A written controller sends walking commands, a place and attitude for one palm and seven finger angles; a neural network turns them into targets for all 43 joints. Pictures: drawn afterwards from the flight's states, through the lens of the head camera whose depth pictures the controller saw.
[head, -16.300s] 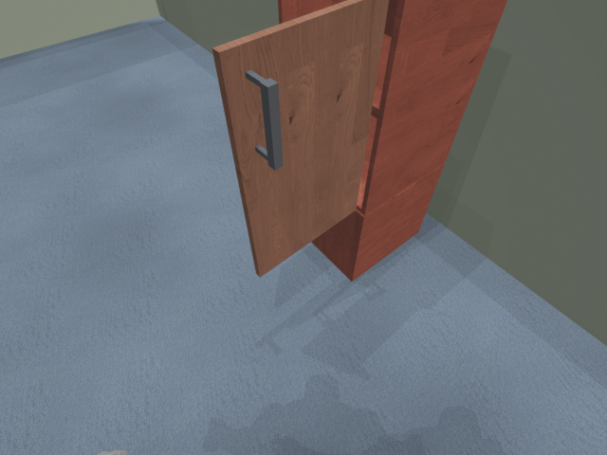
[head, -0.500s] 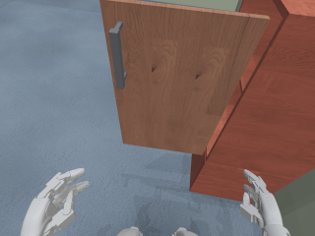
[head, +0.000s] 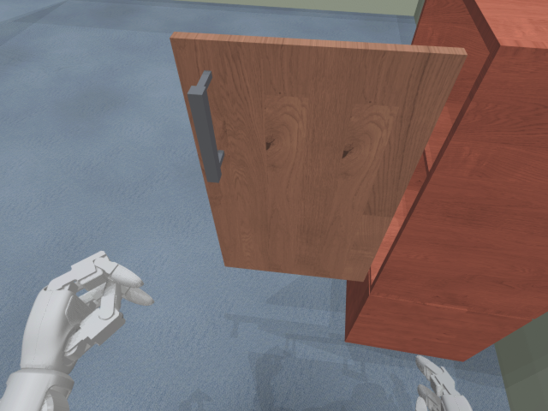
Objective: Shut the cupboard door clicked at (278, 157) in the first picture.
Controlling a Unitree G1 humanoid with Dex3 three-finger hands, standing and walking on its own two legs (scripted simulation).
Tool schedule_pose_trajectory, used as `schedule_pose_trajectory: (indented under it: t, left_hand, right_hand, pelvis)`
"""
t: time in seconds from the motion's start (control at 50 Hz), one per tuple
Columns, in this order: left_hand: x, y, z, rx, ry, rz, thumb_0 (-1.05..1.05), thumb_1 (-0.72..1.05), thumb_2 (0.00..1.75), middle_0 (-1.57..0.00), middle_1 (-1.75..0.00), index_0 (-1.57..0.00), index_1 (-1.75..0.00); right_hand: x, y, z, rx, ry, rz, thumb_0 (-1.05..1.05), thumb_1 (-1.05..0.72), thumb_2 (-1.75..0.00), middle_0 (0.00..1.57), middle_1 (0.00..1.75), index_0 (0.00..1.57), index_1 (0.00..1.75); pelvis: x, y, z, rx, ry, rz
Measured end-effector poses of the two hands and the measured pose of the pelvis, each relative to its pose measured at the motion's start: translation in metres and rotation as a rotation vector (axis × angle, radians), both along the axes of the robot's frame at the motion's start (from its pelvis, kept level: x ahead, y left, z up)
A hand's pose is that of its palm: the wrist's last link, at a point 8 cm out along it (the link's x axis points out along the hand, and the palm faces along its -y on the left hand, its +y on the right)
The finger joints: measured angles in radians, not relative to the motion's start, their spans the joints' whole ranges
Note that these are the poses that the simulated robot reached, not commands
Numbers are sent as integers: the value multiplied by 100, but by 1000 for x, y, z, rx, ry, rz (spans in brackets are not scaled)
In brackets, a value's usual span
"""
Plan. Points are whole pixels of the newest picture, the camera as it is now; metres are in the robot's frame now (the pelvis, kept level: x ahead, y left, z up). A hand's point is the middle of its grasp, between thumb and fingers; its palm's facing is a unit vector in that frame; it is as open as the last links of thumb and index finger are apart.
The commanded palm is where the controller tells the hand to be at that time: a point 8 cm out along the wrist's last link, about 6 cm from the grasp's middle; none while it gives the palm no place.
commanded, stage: raise the hand and make a fist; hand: left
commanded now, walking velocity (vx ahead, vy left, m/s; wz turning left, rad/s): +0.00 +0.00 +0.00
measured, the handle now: (210, 130) +0.46 +0.13 +0.17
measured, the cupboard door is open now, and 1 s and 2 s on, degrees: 92 92 92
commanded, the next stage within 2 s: bring the fist close to the handle in 0.96 s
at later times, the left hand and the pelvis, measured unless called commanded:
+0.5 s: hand (111, 277) +0.23 +0.20 +0.15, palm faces -0.04 -1.00 -0.09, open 3.1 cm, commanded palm +0.21 +0.25 +0.17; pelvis +0.01 +0.01 +0.02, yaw +1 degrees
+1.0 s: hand (105, 267) +0.23 +0.19 +0.18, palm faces +0.04 -1.00 -0.09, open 3.1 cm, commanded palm +0.20 +0.24 +0.17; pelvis +0.00 -0.01 +0.03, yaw +1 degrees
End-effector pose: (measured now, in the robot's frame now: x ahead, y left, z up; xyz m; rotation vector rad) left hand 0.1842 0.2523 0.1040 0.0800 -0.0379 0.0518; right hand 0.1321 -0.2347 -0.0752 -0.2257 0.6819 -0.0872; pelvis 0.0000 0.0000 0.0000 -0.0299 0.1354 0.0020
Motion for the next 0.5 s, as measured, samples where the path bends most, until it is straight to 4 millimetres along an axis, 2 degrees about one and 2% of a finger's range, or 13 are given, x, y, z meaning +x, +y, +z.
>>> schedule_pose_trajectory:
  t: [0.08,0.14,0.3,0.34,0.44,0.5]
  left_hand:
    - [4,-17,-6,-26,48,-109,1,90,90,-97,-115,-98,-115]
    - [10,-19,-4,-13,73,-135,1,90,90,-103,-121,-103,-121]
    - [20,5,44,5,-84,-20,2,90,89,-118,-137,-118,-137]
    - [22,4,47,-2,-74,-36,1,90,90,-121,-141,-121,-140]
    - [28,-3,41,-5,34,-97,1,90,90,-126,-146,-127,-146]
    - [30,1,48,11,33,-87,1,90,90,-128,-148,-128,-148]
  right_hand:
    - [16,-2,7,-19,-46,0,2,-90,-90,20,30,21,30]
    - [32,3,17,-18,-99,-8,2,-90,-90,20,30,20,30]
    - [66,29,40,33,-201,52,2,-90,-90,20,30,20,30]
    - [70,34,42,44,-206,69,2,-90,-90,20,30,20,30]
    - [71,40,44,52,-189,80,1,-90,-90,20,30,21,30]
    - [67,40,45,48,-173,77,1,-90,-90,21,30,21,30]
  pelvis:
    - [2,6,2,-4,-6,5]
    - [5,7,5,0,-17,0]
    - [13,9,14,-2,-59,9]
    - [13,10,16,-3,-70,12]
    - [12,10,21,0,-90,11]
    - [12,8,24,3,-103,10]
